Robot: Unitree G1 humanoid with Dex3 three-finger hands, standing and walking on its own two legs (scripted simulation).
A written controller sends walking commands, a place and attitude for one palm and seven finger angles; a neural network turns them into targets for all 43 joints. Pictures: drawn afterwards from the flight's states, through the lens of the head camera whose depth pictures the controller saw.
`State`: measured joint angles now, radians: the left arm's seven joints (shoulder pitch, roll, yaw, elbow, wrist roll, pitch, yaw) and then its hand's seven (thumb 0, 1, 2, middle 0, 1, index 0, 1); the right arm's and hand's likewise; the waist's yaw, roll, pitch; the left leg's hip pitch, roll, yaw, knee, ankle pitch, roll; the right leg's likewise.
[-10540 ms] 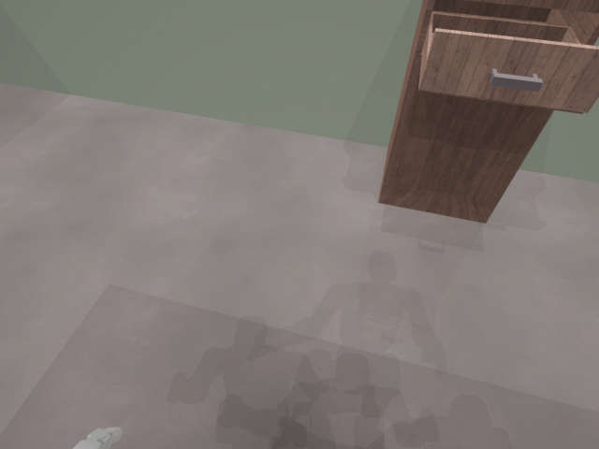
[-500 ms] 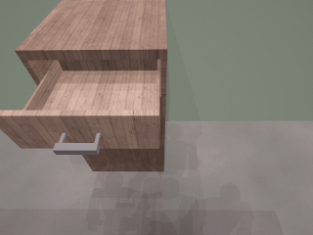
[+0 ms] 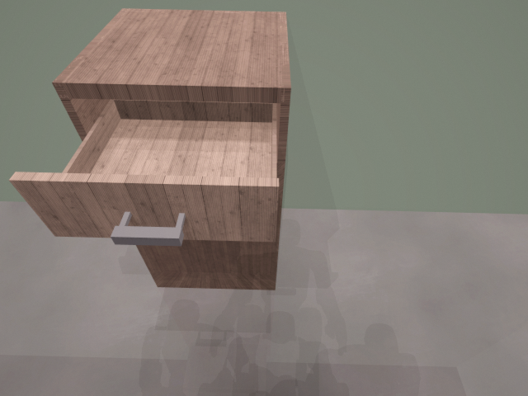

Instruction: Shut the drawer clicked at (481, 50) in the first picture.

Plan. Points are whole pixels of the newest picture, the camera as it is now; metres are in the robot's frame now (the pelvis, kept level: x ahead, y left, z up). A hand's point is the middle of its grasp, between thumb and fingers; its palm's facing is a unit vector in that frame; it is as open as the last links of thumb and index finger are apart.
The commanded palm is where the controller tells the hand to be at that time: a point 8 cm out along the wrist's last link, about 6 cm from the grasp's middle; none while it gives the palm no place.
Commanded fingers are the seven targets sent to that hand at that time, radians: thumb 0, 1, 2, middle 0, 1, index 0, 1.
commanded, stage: come to a stop and stand still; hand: left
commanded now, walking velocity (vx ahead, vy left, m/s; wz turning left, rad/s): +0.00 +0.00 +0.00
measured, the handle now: (151, 226) +0.38 +0.23 +0.02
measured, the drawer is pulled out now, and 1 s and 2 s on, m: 0.24 0.24 0.24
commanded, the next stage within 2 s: look again from close up in 0.36 s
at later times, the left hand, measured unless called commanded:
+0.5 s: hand out of the picture -0.03 +0.15 -0.17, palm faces +0.03 -0.98 -0.20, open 7.4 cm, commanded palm none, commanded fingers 0.00 0.90 0.90 -0.20 -0.30 -0.20 -0.30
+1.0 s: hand out of the picture +0.01 +0.13 -0.17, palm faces +0.05 -0.98 -0.20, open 7.3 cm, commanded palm none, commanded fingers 0.00 0.90 0.90 -0.20 -0.30 -0.20 -0.30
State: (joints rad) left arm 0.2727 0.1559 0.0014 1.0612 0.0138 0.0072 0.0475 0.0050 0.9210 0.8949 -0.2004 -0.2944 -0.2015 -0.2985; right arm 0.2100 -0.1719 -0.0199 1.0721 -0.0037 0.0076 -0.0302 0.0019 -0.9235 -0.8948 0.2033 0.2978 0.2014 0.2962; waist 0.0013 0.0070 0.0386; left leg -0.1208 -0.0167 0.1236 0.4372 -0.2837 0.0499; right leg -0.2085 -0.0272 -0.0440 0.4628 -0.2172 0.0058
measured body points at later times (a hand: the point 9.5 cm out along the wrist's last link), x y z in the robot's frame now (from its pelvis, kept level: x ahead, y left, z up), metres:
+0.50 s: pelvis -0.01 -0.02 +0.00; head +0.00 -0.04 +0.45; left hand -0.03 +0.20 -0.15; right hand -0.04 -0.23 -0.17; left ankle -0.03 +0.08 -0.74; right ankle +0.02 -0.12 -0.74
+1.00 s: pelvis +0.02 -0.04 +0.00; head +0.03 -0.05 +0.45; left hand +0.01 +0.18 -0.15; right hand +0.02 -0.25 -0.17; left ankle -0.03 +0.08 -0.74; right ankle +0.02 -0.12 -0.74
